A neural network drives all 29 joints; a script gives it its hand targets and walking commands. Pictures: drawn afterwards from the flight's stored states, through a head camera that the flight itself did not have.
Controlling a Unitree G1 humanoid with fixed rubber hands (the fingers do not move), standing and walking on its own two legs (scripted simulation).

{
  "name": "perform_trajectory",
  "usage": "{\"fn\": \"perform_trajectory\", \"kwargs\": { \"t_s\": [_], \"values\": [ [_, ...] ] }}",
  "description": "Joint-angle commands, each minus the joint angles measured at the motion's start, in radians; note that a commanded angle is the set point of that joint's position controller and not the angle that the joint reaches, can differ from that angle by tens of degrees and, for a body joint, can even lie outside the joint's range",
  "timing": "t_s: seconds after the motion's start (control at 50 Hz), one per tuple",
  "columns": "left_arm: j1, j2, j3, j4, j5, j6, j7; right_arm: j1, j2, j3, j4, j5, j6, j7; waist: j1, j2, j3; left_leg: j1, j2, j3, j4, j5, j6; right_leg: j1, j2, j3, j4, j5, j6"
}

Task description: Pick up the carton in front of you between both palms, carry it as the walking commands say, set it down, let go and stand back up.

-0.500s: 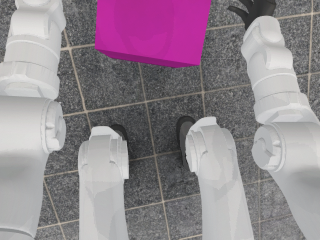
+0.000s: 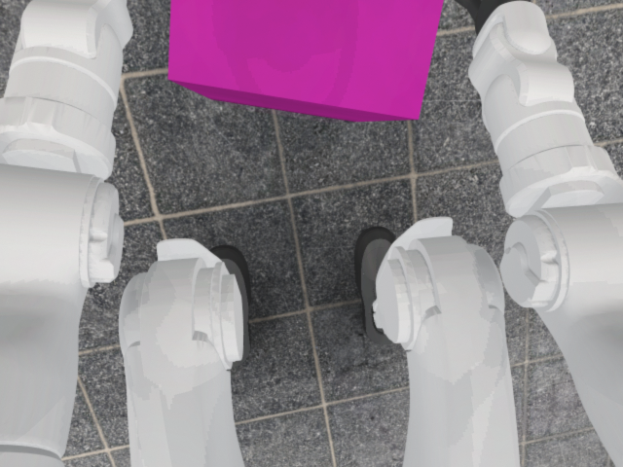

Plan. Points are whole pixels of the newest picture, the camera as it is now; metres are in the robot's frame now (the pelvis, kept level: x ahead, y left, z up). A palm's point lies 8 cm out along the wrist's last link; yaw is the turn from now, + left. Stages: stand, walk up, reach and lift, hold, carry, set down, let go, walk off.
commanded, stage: reach and lift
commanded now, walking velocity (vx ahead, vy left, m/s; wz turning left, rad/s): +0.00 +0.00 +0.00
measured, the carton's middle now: (302, 10) +0.54 +0.00 -0.24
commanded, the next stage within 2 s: none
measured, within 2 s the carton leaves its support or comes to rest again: leaves its support in 0.58 s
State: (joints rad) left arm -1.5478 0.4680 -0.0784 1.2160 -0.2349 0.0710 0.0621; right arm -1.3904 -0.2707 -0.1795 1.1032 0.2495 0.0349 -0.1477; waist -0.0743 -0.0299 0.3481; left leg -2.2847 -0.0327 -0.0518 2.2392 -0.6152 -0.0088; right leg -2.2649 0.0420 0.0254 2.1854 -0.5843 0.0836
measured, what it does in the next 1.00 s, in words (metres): rises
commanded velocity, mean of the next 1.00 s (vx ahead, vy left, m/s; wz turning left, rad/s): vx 0.00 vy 0.00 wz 0.00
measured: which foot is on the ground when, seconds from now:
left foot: down 0.00-1.00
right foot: down 0.00-1.00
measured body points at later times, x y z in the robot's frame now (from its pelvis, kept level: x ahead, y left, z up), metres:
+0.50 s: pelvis +0.00 +0.00 +0.00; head +0.37 +0.03 +0.25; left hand +0.57 +0.15 -0.18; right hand +0.54 -0.16 -0.17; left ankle +0.10 +0.12 -0.33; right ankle +0.11 -0.14 -0.33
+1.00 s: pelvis -0.01 -0.01 +0.09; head +0.26 +0.03 +0.44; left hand +0.52 +0.17 +0.01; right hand +0.51 -0.14 +0.01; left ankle +0.09 +0.12 -0.33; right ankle +0.12 -0.14 -0.33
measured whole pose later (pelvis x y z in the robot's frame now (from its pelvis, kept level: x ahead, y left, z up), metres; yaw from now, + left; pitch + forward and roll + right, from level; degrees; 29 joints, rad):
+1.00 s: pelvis -0.01 -0.01 +0.09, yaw +3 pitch +43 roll -3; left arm -1.23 0.12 0.38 0.93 0.22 0.34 0.05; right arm -1.10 0.01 -0.58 0.77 -0.19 0.31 -0.09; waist -0.05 -0.01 -0.12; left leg -2.13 -0.13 -0.11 1.89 -0.51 -0.06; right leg -2.10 0.11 0.08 1.86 -0.52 0.10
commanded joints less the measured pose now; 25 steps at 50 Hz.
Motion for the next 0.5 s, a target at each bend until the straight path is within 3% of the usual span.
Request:
{"fn": "perform_trajectory", "kwargs": {
  "t_s": [0.0, 0.02, 0.04, 0.06, 0.08, 0.1, 0.12, 0.14, 0.16, 0.18, 0.2, 0.22, 0.24, 0.26, 0.28, 0.3, 0.32, 0.34, 0.36, 0.38, 0.4, 0.42, 0.44, 0.46, 0.48],
  "values": [
    [-0.258, 0.074, 0.045, -0.087, 0.009, -0.019, -0.003, -0.205, -0.063, 0.023, -0.140, -0.006, -0.014, 0.003, 0.006, 0.065, -1.194, 0.615, 0.001, 0.039, -0.176, 0.401, -0.001, 0.548, 0.008, -0.081, -0.162, 0.387, -0.002],
    [-0.225, 0.033, 0.006, -0.089, 0.008, -0.020, 0.000, -0.182, -0.053, -0.005, -0.101, 0.006, -0.025, -0.001, -0.014, 0.103, -1.187, 0.607, -0.017, 0.049, -0.205, 0.364, -0.011, 0.559, 0.017, -0.111, -0.163, 0.368, -0.007],
    [-0.282, 0.021, 0.006, -0.115, 0.011, -0.021, -0.007, -0.221, -0.061, -0.005, -0.078, -0.002, -0.023, 0.003, -0.038, 0.133, -1.162, 0.581, 0.008, 0.028, -0.196, 0.374, -0.013, 0.523, 0.004, -0.094, -0.141, 0.403, -0.011],
    [-0.261, 0.061, 0.045, -0.095, 0.018, -0.019, -0.006, -0.170, -0.095, -0.053, -0.096, -0.053, -0.015, -0.001, -0.064, 0.087, -1.162, 0.563, 0.006, 0.025, -0.200, 0.343, -0.002, 0.543, 0.005, -0.098, -0.156, 0.351, 0.000],
    [-0.292, -0.008, 0.012, -0.109, 0.000, -0.014, -0.008, -0.272, -0.077, -0.030, -0.130, -0.022, -0.023, -0.003, -0.046, 0.123, -1.177, 0.572, -0.001, 0.032, -0.214, 0.302, -0.014, 0.524, 0.008, -0.098, -0.163, 0.335, -0.012],
    [-0.266, 0.103, 0.058, -0.075, 0.065, -0.017, 0.004, -0.218, -0.102, -0.033, -0.073, -0.034, -0.009, -0.017, -0.014, 0.119, -1.179, 0.644, 0.009, 0.035, -0.195, 0.298, -0.005, 0.520, 0.003, -0.100, -0.152, 0.328, -0.004],
    [-0.301, 0.040, 0.022, -0.071, 0.015, -0.018, -0.001, -0.267, -0.082, -0.018, -0.099, -0.018, -0.014, -0.019, -0.014, 0.124, -1.140, 0.549, 0.003, 0.037, -0.223, 0.310, -0.014, 0.550, -0.008, -0.090, -0.169, 0.357, -0.010],
    [-0.352, 0.026, -0.004, -0.186, 0.020, -0.033, -0.005, -0.266, 0.018, 0.009, -0.178, -0.002, -0.027, -0.015, -0.027, 0.120, -1.266, 0.629, 0.007, 0.038, -0.195, 0.363, -0.002, 0.608, 0.012, -0.092, -0.168, 0.419, -0.002],
    [-0.328, 0.026, 0.010, -0.046, 0.021, -0.030, 0.002, -0.267, -0.004, 0.047, -0.042, -0.004, -0.021, -0.015, 0.016, 0.113, -1.232, 0.661, 0.008, 0.061, -0.219, 0.308, -0.008, 0.680, 0.004, -0.093, -0.185, 0.362, -0.004],
    [-0.305, 0.017, 0.017, -0.061, 0.017, -0.029, 0.002, -0.263, -0.023, 0.003, -0.112, -0.013, -0.025, -0.024, -0.029, 0.080, -1.210, 0.594, -0.002, 0.034, -0.221, 0.300, -0.002, 0.572, 0.013, -0.111, -0.159, 0.359, -0.016],
    [-0.336, -0.078, -0.013, -0.124, 0.031, -0.023, -0.007, -0.264, 0.045, 0.011, -0.074, -0.009, -0.026, -0.009, 0.022, 0.141, -1.214, 0.619, -0.013, 0.041, -0.242, 0.348, -0.008, 0.582, 0.012, -0.105, -0.163, 0.374, -0.011],
    [-0.322, -0.157, -0.035, -0.056, 0.011, -0.024, -0.012, -0.287, 0.048, -0.024, -0.105, -0.057, -0.036, -0.011, -0.077, 0.148, -1.192, 0.672, -0.013, 0.024, -0.228, 0.367, -0.011, 0.551, 0.018, -0.119, -0.192, 0.370, -0.009],
    [-0.363, -0.109, 0.027, -0.090, 0.074, -0.025, -0.013, -0.288, 0.138, 0.006, -0.087, -0.059, -0.028, -0.003, -0.032, 0.094, -1.144, 0.613, -0.014, 0.036, -0.206, 0.322, 0.009, 0.509, 0.034, -0.108, -0.194, 0.340, -0.017],
    [-0.369, -0.234, -0.031, -0.067, 0.081, -0.004, -0.038, -0.359, 0.228, 0.014, -0.108, -0.050, -0.021, 0.028, 0.006, 0.129, -1.179, 0.670, -0.015, 0.010, -0.249, 0.319, 0.015, 0.548, 0.037, -0.114, -0.176, 0.319, -0.016],
    [-0.446, -0.409, -0.018, -0.095, 0.076, -0.006, -0.066, -0.446, 0.371, 0.051, -0.132, -0.075, -0.016, 0.064, -0.031, 0.096, -1.150, 0.611, -0.039, 0.038, -0.221, 0.324, 0.007, 0.524, 0.062, -0.106, -0.196, 0.333, -0.026],
    [-0.484, -0.542, -0.058, -0.141, 0.088, -0.005, -0.102, -0.480, 0.531, 0.065, -0.139, -0.107, 0.004, 0.101, 0.025, 0.116, -1.116, 0.581, -0.053, 0.039, -0.218, 0.355, 0.011, 0.496, 0.054, -0.104, -0.166, 0.331, -0.026],
    [-0.508, -0.687, -0.059, -0.138, 0.093, 0.008, -0.143, -0.568, 0.607, 0.091, -0.167, -0.098, 0.006, 0.132, -0.033, 0.111, -1.110, 0.568, -0.045, 0.047, -0.229, 0.328, -0.005, 0.547, 0.078, -0.118, -0.176, 0.329, -0.029],
    [-0.506, -0.802, -0.052, -0.144, 0.106, 0.023, -0.171, -0.569, 0.723, 0.056, -0.161, -0.114, 0.034, 0.167, 0.006, 0.171, -1.104, 0.589, -0.064, 0.048, -0.225, 0.308, 0.005, 0.497, 0.068, -0.116, -0.141, 0.323, -0.029],
    [-0.393, -0.815, 0.045, -0.070, 0.174, 0.039, -0.191, -0.551, 0.765, 0.086, -0.203, -0.137, 0.039, 0.202, 0.037, 0.102, -0.972, 0.537, -0.063, 0.058, -0.232, 0.312, 0.017, 0.408, 0.085, -0.132, -0.158, 0.286, -0.021],
    [-0.496, -0.851, 0.008, -0.169, 0.181, 0.041, -0.204, -0.650, 0.798, 0.062, -0.234, -0.142, 0.063, 0.224, 0.036, 0.124, -1.053, 0.517, -0.060, 0.043, -0.211, 0.325, 0.021, 0.454, 0.076, -0.110, -0.124, 0.317, -0.034],
    [-0.453, -0.901, 0.052, -0.117, 0.204, 0.056, -0.213, -0.618, 0.854, 0.113, -0.232, -0.138, 0.074, 0.242, 0.051, 0.083, -1.081, 0.559, -0.070, 0.063, -0.192, 0.324, 0.020, 0.505, 0.100, -0.124, -0.128, 0.303, -0.030],
    [-0.412, -0.990, 0.016, -0.161, 0.174, 0.061, -0.223, -0.640, 0.904, 0.103, -0.222, -0.127, 0.082, 0.255, 0.046, 0.122, -1.095, 0.522, -0.081, 0.075, -0.209, 0.304, 0.023, 0.505, 0.095, -0.140, -0.127, 0.314, -0.031],
    [-0.466, -0.998, 0.040, -0.216, 0.161, 0.059, -0.232, -0.654, 0.914, 0.126, -0.231, -0.111, 0.093, 0.261, 0.077, 0.066, -1.082, 0.537, -0.072, 0.085, -0.191, 0.370, 0.022, 0.477, 0.090, -0.132, -0.125, 0.340, -0.024],
    [-0.452, -1.047, 0.012, -0.207, 0.175, 0.076, -0.241, -0.614, 0.966, 0.142, -0.250, -0.108, 0.097, 0.269, 0.026, 0.081, -1.072, 0.520, -0.073, 0.084, -0.215, 0.343, 0.026, 0.536, 0.109, -0.121, -0.155, 0.357, -0.033],
    [-0.475, -1.064, -0.013, -0.272, 0.127, 0.070, -0.252, -0.641, 0.974, 0.150, -0.330, -0.096, 0.101, 0.269, 0.034, 0.082, -1.178, 0.528, -0.079, 0.101, -0.186, 0.390, 0.021, 0.548, 0.109, -0.127, -0.133, 0.394, -0.039]
  ]
}}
